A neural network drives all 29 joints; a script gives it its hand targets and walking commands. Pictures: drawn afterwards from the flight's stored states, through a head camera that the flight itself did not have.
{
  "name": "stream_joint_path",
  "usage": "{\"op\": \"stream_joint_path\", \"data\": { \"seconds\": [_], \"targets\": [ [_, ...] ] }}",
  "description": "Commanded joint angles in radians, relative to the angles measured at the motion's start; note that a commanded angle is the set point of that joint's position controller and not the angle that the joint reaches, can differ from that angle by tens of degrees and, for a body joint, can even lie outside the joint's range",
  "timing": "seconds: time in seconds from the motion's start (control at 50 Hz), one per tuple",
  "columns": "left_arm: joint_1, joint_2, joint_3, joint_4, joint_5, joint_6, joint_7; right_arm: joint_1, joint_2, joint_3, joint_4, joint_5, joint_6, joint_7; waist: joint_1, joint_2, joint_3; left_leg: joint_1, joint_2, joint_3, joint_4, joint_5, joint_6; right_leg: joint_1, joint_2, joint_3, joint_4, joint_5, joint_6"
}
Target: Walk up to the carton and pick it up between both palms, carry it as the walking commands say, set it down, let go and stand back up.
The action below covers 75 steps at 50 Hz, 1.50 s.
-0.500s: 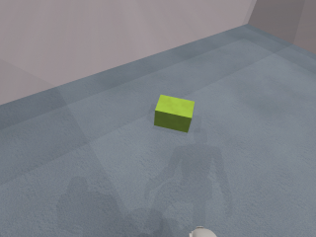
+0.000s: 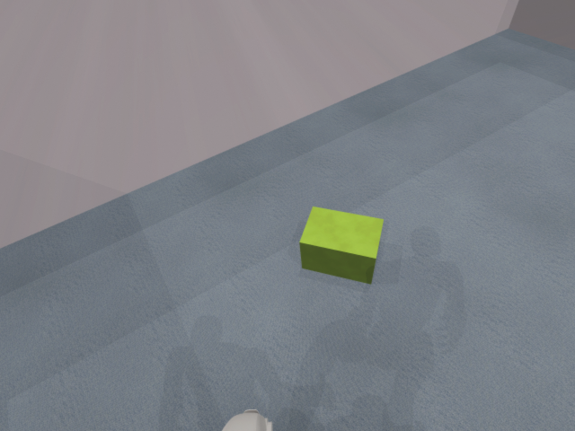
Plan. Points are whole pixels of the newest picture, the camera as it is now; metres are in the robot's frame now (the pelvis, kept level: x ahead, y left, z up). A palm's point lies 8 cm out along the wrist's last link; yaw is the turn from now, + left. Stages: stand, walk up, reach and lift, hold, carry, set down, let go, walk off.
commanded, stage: walk up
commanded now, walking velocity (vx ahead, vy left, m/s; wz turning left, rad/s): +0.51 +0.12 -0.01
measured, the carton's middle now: (341, 244) +0.92 -0.06 -0.69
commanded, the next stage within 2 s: none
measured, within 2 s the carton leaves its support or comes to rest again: neither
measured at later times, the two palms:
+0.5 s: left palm (168, 339) +0.30 +0.29 -0.15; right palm (466, 429) +0.18 -0.20 -0.11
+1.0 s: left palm (205, 298) +0.37 +0.23 -0.12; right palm (459, 286) +0.43 -0.26 -0.15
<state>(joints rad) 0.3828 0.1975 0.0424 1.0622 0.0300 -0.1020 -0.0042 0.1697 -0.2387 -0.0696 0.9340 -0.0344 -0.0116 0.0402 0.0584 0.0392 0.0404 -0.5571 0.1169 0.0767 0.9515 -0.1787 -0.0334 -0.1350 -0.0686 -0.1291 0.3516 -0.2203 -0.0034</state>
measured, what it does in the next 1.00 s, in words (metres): walks ahead: left foot, then right foot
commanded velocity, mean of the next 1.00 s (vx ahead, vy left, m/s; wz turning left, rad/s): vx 0.38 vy -0.05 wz -0.01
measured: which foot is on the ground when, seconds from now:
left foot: up 0.00-0.20, down 0.22-0.72, up 0.74-1.00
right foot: down 0.00-0.22, up 0.24-0.70, down 0.72-1.00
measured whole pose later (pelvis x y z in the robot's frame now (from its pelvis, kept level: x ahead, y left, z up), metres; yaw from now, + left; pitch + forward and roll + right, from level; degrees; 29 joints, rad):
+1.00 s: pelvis +0.39 -0.02 +0.00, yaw +0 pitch +0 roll +2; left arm 0.32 0.18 0.05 1.06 0.03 -0.07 0.01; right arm 0.23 -0.23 -0.07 1.03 -0.03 0.03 0.01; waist 0.04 0.04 0.03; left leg -0.47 0.10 0.08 0.96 -0.28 -0.04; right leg -0.23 -0.08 -0.13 0.39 -0.16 -0.02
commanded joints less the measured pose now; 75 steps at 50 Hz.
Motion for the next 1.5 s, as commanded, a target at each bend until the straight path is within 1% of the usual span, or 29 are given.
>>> {"op": "stream_joint_path", "data": {
  "seconds": [0.0, 0.1, 0.14, 0.18, 0.2, 0.22, 0.24, 0.28, 0.34, 0.44, 0.62, 0.64, 0.68, 0.7, 0.72, 0.74, 0.8, 0.86, 1.02, 1.08, 1.12, 1.16, 1.18, 1.2, 1.22, 1.28, 1.34, 1.4, 1.48],
  "targets": [
    [0.05, 0.123, 0.019, -0.022, -0.002, -0.011, 0.008, -0.057, -0.003, 0.006, -0.061, 0.006, -0.001, 0.014, -0.001, -0.188, 0.053, -0.065, 0.021, -0.013, -0.139, 0.07, -0.021, 0.046, -0.241, 0.176, -0.199, 0.163, -0.11],
    [0.08, 0.137, 0.017, 0.011, -0.008, 0.008, 0.008, -0.175, -0.003, 0.012, -0.093, 0.017, -0.017, 0.017, -0.003, -0.259, 0.067, 0.128, -0.013, 0.055, -0.344, 0.054, -0.012, -0.001, -0.176, 0.058, -0.217, 0.057, -0.111],
    [0.099, 0.146, 0.019, 0.027, -0.016, 0.016, 0.009, -0.134, -0.013, 0.01, -0.076, 0.012, -0.028, 0.007, -0.021, -0.194, 0.064, 0.204, -0.023, 0.082, -0.38, 0.003, -0.01, -0.002, -0.19, 0.084, -0.161, 0.1, -0.116],
    [0.096, 0.142, 0.016, 0.036, -0.028, 0.021, 0.011, 0.055, -0.06, -0.006, -0.006, -0.004, -0.048, -0.01, -0.097, -0.062, -0.035, 0.447, -0.05, 0.116, -0.448, -0.011, 0.006, -0.029, -0.125, 0.039, 0.123, 0.226, -0.091],
    [0.097, 0.119, 0.009, 0.026, -0.025, 0.02, 0.012, 0.202, -0.128, -0.028, 0.033, -0.018, -0.061, -0.023, -0.153, 0.047, -0.131, 0.654, 0.052, -0.031, -0.46, -0.058, 0.043, -0.178, -0.079, 0.025, 0.386, 0.17, -0.055],
    [0.137, 0.048, -0.004, -0.007, -0.029, 0.017, 0.007, 0.299, -0.263, -0.054, 0.038, -0.018, -0.058, -0.03, -0.188, 0.325, -0.213, 0.807, 0.35, -0.499, -0.664, -0.155, 0.124, -0.46, 0.05, 0.03, 0.687, -0.284, 0.003],
    [0.104, 0.112, 0.038, -0.007, -0.01, 0.031, 0.002, 0.357, -0.319, -0.059, 0.05, -0.001, -0.045, -0.041, -0.184, 0.148, -0.225, 0.744, 0.469, -0.689, -0.728, -0.154, 0.147, -0.498, 0.018, 0.18, 0.863, -0.297, -0.004],
    [0.041, 0.069, 0.028, -0.009, -0.008, 0.038, -0.006, 0.212, -0.165, -0.019, 0.062, 0.005, -0.052, -0.05, -0.097, 0.073, -0.053, 0.532, 0.354, -0.435, -0.706, 0.008, 0.127, -0.505, -0.044, 0.208, 0.905, -0.148, -0.018],
    [0.055, 0.038, 0.026, -0.002, 0.009, 0.07, -0.025, 0.126, -0.061, 0.005, 0.04, 0.018, -0.073, -0.042, -0.025, 0.137, -0.011, 0.386, 0.211, -0.165, -0.693, 0.239, 0.075, -0.386, -0.049, 0.157, 0.818, -0.001, 0.013],
    [-0.117, 0.039, 0.012, -0.053, 0.012, 0.101, -0.045, 0.236, -0.081, 0.001, 0.077, 0.018, -0.085, -0.046, -0.056, 0.141, 0.024, 0.413, 0.203, -0.07, -0.709, 0.4, 0.09, -0.435, -0.047, 0.102, 0.654, 0.101, 0.049],
    [-0.301, 0.057, 0.017, -0.132, -0.011, 0.095, -0.056, 0.276, -0.124, -0.027, 0.102, 0.004, -0.061, -0.057, -0.097, 0.184, 0.057, 0.453, 0.209, 0.003, -0.725, 0.325, 0.096, -0.27, -0.015, 0.042, 0.221, 0.09, 0.049],
    [-0.269, 0.055, 0.012, -0.118, -0.006, 0.08, -0.044, 0.266, -0.094, -0.018, 0.11, 0.009, -0.055, -0.053, -0.082, 0.212, 0.031, 0.451, 0.156, 0.053, -0.672, 0.233, 0.088, -0.215, -0.001, 0.013, 0.166, 0.086, 0.036],
    [-0.129, 0.105, 0.038, -0.055, 0.004, 0.05, -0.022, 0.313, -0.038, 0.003, 0.127, 0.009, -0.043, -0.05, -0.036, 0.018, -0.058, 0.357, 0.075, 0.083, -0.43, 0.101, 0.073, 0.04, -0.005, -0.027, 0.075, 0.103, 0.008],
    [-0.018, 0.18, 0.062, -0.029, 0.018, 0.036, -0.008, 0.334, -0.013, 0.014, 0.113, 0.008, -0.044, -0.052, 0.001, -0.167, -0.13, 0.218, 0.04, 0.072, -0.216, -0.101, 0.05, 0.179, -0.149, 0.127, 0.067, 0.184, -0.007],
    [0.049, 0.275, 0.079, -0.035, 0.015, 0.038, 0.001, 0.365, 0.037, 0.028, 0.079, 0.013, -0.043, -0.055, 0.028, -0.395, -0.212, 0.032, -0.059, 0.048, 0.02, -0.442, 0.024, 0.278, -0.389, 0.492, -0.051, 0.208, -0.09],
    [0.04, 0.27, 0.071, -0.038, -0.008, 0.045, 0.003, 0.337, -0.002, 0.009, 0.091, 0.012, -0.029, -0.058, 0.012, -0.31, -0.241, 0.031, -0.027, -0.043, 0.18, -0.466, 0.031, 0.232, -0.428, 0.559, -0.099, 0.136, -0.148],
    [-0.1, 0.158, 0.043, -0.06, -0.007, 0.034, 0.009, 0.283, -0.022, -0.004, 0.129, 0.005, -0.001, -0.054, -0.048, -0.103, -0.05, 0.046, 0.032, -0.089, 0.2, -0.244, 0.019, 0.002, -0.345, 0.392, -0.114, 0.175, -0.11],
    [-0.111, 0.106, 0.03, -0.05, -0.006, 0.023, 0.014, 0.283, 0.006, 0.0, 0.127, 0.002, 0.026, -0.04, -0.067, -0.201, -0.05, 0.108, 0.014, -0.054, 0.142, -0.133, 0.014, -0.085, -0.261, 0.238, -0.109, 0.225, -0.086],
    [0.003, 0.127, 0.032, -0.005, 0.008, 0.031, 0.022, 0.062, 0.003, 0.002, 0.057, 0.011, 0.038, -0.024, -0.026, -0.206, 0.032, 0.064, -0.003, -0.005, -0.128, -0.085, -0.029, -0.085, -0.251, 0.218, -0.208, -0.115, -0.116],
    [-0.03, 0.128, 0.027, 0.015, 0.005, 0.044, 0.025, -0.007, 0.009, 0.017, 0.039, 0.019, 0.013, -0.018, -0.033, -0.291, 0.018, 0.223, -0.041, 0.051, -0.306, -0.105, -0.024, -0.146, -0.163, 0.12, -0.192, -0.122, -0.122],
    [-0.017, 0.129, 0.024, 0.027, -0.004, 0.054, 0.023, 0.026, 0.009, 0.018, 0.057, 0.02, -0.003, -0.029, -0.053, -0.215, -0.001, 0.313, -0.071, 0.093, -0.418, -0.042, -0.024, -0.143, -0.159, 0.112, -0.122, -0.034, -0.121],
    [-0.017, 0.06, -0.003, 0.036, -0.036, 0.056, 0.03, 0.133, -0.015, 0.022, 0.1, 0.028, -0.026, -0.063, -0.077, -0.064, -0.036, 0.44, -0.015, 0.031, -0.633, 0.173, -0.008, -0.074, -0.097, 0.07, 0.07, 0.403, -0.061],
    [0.022, 0.023, -0.009, 0.039, -0.041, 0.056, 0.033, 0.195, -0.061, 0.019, 0.11, 0.02, -0.039, -0.072, -0.064, 0.008, -0.095, 0.514, 0.096, -0.049, -0.586, 0.53, -0.003, -0.105, -0.065, 0.065, 0.132, 0.225, -0.018],
    [0.071, -0.004, -0.013, 0.039, -0.04, 0.07, 0.038, 0.138, -0.115, 0.01, 0.088, 0.031, -0.037, -0.07, -0.06, 0.17, -0.116, 0.538, 0.203, -0.128, -0.569, 0.781, 0.072, -0.163, 0.001, 0.046, 0.129, -0.098, 0.027],
    [0.047, 0.016, -0.006, 0.037, -0.038, 0.093, 0.041, 0.124, -0.104, 0.009, 0.083, 0.032, -0.026, -0.068, -0.075, 0.175, -0.103, 0.503, 0.216, -0.156, -0.603, 0.688, 0.117, -0.148, 0.013, 0.053, 0.168, -0.188, 0.034],
    [-0.006, 0.037, 0.001, 0.016, -0.024, 0.128, 0.037, 0.075, -0.074, 0.012, 0.07, 0.018, -0.009, -0.08, -0.059, 0.172, -0.027, 0.43, 0.198, -0.172, -0.664, 0.408, 0.136, -0.193, 0.026, 0.077, 0.282, -0.195, 0.036],
    [-0.044, 0.097, 0.04, 0.003, -0.01, 0.157, 0.024, 0.148, -0.145, -0.014, 0.075, 0.016, -0.003, -0.108, -0.074, 0.045, -0.059, 0.459, 0.354, -0.29, -0.636, 0.493, 0.188, -0.349, 0.02, 0.186, 0.644, -0.273, 0.052],
    [-0.087, 0.069, 0.034, -0.03, -0.005, 0.163, 0.013, 0.101, -0.093, -0.003, 0.056, 0.01, -0.009, -0.105, -0.064, 0.118, -0.066, 0.38, 0.269, -0.16, -0.633, 0.39, 0.174, -0.356, 0.019, 0.164, 0.732, -0.179, 0.057],
    [-0.165, 0.067, 0.024, -0.08, -0.003, 0.18, -0.004, 0.129, -0.12, -0.01, 0.051, 0.001, 0.0, -0.097, -0.083, 0.169, -0.052, 0.37, 0.23, -0.131, -0.655, 0.262, 0.154, -0.344, 0.024, 0.128, 0.587, -0.183, 0.066]
  ]
}}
